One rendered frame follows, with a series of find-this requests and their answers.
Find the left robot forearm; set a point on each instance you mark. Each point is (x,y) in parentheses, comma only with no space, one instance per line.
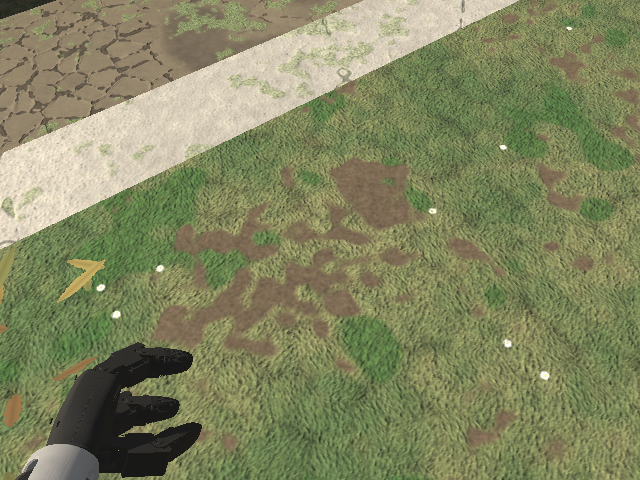
(61,462)

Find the robot left hand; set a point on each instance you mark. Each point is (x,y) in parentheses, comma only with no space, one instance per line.
(95,413)

